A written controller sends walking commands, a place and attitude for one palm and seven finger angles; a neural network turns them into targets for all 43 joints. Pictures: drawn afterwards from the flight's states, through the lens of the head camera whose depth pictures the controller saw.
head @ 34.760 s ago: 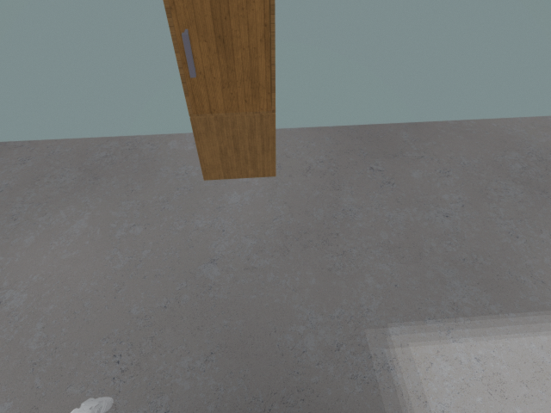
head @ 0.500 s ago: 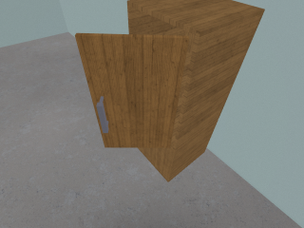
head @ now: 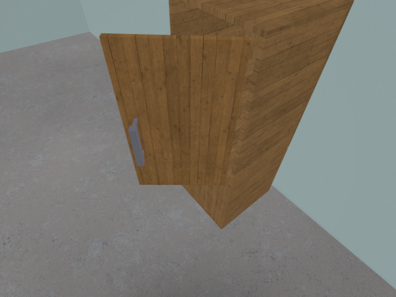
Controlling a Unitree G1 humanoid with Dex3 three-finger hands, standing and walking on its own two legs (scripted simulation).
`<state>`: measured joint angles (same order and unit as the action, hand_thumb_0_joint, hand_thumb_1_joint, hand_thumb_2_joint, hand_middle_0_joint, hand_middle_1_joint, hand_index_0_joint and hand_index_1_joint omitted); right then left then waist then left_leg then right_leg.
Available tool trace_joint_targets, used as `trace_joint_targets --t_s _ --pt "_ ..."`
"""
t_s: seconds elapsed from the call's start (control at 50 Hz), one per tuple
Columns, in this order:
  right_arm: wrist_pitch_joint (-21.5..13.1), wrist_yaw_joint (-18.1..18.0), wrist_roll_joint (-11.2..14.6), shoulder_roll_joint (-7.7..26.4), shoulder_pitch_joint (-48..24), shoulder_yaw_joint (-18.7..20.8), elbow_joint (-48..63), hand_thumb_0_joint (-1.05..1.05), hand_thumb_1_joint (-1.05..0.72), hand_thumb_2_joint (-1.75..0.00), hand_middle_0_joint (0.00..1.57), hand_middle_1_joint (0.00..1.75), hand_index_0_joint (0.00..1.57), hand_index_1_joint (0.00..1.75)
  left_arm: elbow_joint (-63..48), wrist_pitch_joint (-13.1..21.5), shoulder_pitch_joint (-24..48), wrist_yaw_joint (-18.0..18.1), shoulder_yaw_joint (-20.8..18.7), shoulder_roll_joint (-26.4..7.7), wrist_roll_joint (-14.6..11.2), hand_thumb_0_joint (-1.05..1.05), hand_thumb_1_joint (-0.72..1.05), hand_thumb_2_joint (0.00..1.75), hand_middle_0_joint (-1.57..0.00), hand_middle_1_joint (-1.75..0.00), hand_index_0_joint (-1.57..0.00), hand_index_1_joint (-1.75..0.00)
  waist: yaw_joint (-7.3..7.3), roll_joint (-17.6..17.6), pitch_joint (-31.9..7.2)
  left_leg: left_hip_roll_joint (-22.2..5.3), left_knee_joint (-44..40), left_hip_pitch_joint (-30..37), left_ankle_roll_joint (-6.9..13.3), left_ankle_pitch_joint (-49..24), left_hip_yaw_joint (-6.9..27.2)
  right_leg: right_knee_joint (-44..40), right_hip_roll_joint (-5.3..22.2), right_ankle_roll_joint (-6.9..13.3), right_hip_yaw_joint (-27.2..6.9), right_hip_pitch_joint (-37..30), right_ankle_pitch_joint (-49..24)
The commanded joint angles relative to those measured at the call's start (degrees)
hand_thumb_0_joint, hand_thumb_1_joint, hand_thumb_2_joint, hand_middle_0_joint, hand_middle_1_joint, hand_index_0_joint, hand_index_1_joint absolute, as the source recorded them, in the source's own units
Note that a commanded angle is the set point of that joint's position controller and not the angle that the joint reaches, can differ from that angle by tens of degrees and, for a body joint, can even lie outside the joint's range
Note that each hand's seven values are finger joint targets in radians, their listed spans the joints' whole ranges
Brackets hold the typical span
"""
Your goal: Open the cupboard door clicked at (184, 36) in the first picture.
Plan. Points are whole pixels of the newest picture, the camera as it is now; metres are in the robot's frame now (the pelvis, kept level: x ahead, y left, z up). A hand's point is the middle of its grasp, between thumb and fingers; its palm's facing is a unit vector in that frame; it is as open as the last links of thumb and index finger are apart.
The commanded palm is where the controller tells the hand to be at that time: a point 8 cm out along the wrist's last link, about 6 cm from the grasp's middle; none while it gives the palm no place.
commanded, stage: look again from close up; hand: left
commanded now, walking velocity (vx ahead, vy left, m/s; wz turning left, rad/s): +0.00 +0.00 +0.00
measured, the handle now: (138, 142) +0.56 +0.23 -0.07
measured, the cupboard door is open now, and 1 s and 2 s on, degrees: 52 52 52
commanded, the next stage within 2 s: raise the hand with hooked fingers in 0.48 s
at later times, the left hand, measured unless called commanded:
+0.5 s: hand out of the picture -0.01 +0.15 -0.18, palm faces +0.03 -0.99 -0.16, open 7.3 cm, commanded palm none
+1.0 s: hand (127, 282) +0.17 +0.16 -0.09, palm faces +0.09 -1.00 +0.03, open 8.5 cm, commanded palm +0.14 +0.23 -0.07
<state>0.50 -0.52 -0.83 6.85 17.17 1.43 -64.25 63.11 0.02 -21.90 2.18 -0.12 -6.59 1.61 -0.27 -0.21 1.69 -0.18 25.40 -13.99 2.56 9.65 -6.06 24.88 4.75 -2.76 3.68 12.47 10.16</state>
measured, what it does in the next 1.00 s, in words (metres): lowers itself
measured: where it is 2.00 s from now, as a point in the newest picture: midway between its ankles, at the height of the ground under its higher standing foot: outside the picture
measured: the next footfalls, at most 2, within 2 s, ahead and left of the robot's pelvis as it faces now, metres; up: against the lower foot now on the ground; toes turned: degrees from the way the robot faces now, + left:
none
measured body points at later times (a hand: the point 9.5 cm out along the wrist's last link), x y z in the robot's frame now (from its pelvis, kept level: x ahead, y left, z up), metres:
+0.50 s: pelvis +0.00 +0.00 +0.00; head +0.00 +0.00 +0.45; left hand -0.02 +0.20 -0.16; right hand -0.01 -0.22 -0.16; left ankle +0.05 +0.09 -0.74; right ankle +0.03 -0.15 -0.74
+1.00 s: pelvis +0.00 -0.03 -0.10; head +0.04 +0.00 +0.34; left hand +0.16 +0.22 -0.09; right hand +0.25 -0.27 -0.12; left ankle +0.05 +0.09 -0.74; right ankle +0.04 -0.15 -0.74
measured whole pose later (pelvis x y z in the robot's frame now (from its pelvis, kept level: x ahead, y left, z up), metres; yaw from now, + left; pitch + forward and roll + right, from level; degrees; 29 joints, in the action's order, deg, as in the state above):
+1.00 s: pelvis +0.00 -0.03 -0.10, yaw +4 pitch +12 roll -1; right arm -13.6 -0.2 1.1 15.4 7.8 5.1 -27.0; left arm 7.8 28.6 -25.3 -16.2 -7.0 -10.1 -13.6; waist -0.5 -2.7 -8.4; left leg -0.8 69.8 -54.3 0.7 28.0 -0.5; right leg 70.2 1.3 -0.2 1.8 51.1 31.6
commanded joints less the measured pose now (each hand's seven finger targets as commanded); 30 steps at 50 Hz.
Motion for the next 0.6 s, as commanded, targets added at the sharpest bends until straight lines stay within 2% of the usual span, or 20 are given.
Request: trace_joint_targets --t_s 0.0,0.06,0.26,0.42,0.52,0.54,0.56,0.58 --pt "-0.82 -0.4 0.26 6.21 2.86 1.26 2.26 0.0 -0.9 -0.9 0.2 0.3 0.2 0.3 -1.49 0.8 -4.68 0.49 -1.06 -4.66 0.01 0.0 0.9 0.9 -0.2 -0.3 -0.2 -0.3 0.21 0.12 3.92 -5.95 -8.88 -3.96 -1.34 13.62 7.83 -5.12 1.32 2.44 -3.43 2.68 7.36" --pt "-0.81 -0.36 0.23 5.77 3.22 1.25 2.27 0.0 -0.9 -0.9 0.2 0.3 0.2 0.3 -1.79 0.88 -4.51 0.52 -1.12 -4.65 -0.03 0.0 0.9 0.9 -0.2 -0.3 -0.2 -0.3 0.27 -0.96 4.17 -5.72 -8.04 -3.84 -1.37 12.64 7.39 -5.51 1.58 2.58 -3.78 3.44 8.34" --pt "-1.03 -0.42 0.18 5.68 3.21 1.06 2.45 0.0 -0.9 -0.9 0.2 0.3 0.2 0.3 -2.09 0.95 -3.95 0.42 -1.2 -4.57 -0.03 0.0 0.9 0.9 -0.2 -0.3 -0.2 -0.3 0.24 0.73 4.22 -5.94 -8.28 -3.88 -1.45 11.94 7.59 -5.39 1.43 2.66 -4.0 3.21 6.67" --pt "-0.86 -0.34 0.13 5.81 3.35 1.14 2.53 0.0 -0.9 -0.9 0.2 0.3 0.2 0.3 -2.37 0.99 -3.22 0.33 -1.31 -5.12 0.0 0.0 0.9 0.9 -0.2 -0.3 -0.2 -0.3 0.37 -0.92 4.35 -5.88 -7.93 -3.24 -1.54 12.05 7.27 -6.23 1.49 2.66 -4.43 4.04 8.36" --pt "-0.95 -0.38 0.13 5.86 3.25 1.08 2.44 0.0 -0.9 -0.9 0.2 0.3 0.2 0.3 -2.4 1.03 -3.0 0.26 -1.36 -5.08 -0.07 0.0 0.9 0.9 -0.2 -0.3 -0.2 -0.3 0.4 -0.65 3.41 -6.04 -7.85 -2.61 -1.58 11.41 7.1 -6.07 1.41 2.71 -4.51 3.7 7.72" --pt "-1.04 -0.39 0.12 5.94 3.19 1.07 2.44 0.0 -0.9 -0.9 0.2 0.3 0.2 0.3 -2.42 1.03 -2.97 0.25 -1.37 -5.0 -0.05 0.0 0.9 0.9 -0.2 -0.3 -0.2 -0.3 0.44 0.29 3.36 -6.02 -8.08 -2.95 -1.52 11.39 7.27 -5.92 1.5 2.71 -4.56 3.42 7.06" --pt "-1.39 -0.08 0.16 8.47 -2.64 0.69 6.78 0.0 -0.9 -0.9 0.2 0.3 0.2 0.3 -1.11 0.77 -3.1 2.16 -0.5 -7.83 0.41 0.0 0.9 0.9 -0.2 -0.3 -0.2 -0.3 -1.25 -1.09 5.35 -6.22 2.87 -5.45 -3.64 9.4 2.89 -3.78 2.95 3.72 -4.68 4.15 3.38" --pt "-10.0 -3.17 3.07 17.22 -2.67 -0.32 28.55 0.0 -0.9 -0.9 0.2 0.3 0.2 0.3 -92.07 14.41 40.2 2.21 -4.04 -17.87 -11.99 0.0 0.88 0.89 -0.2 -0.32 -0.2 -0.32 7.52 8.62 -23.37 -0.44 -2.79 11.07 -1.87 4.74 4.02 3.35 -4.01 4.03 1.47 -1.02 3.12"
